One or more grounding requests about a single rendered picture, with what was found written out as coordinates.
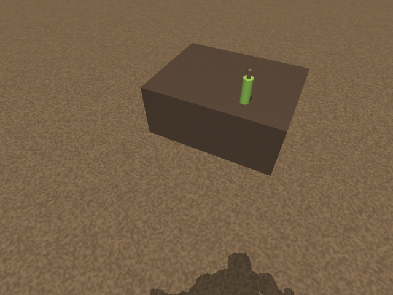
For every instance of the bottle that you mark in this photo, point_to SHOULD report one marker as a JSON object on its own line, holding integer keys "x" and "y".
{"x": 246, "y": 88}

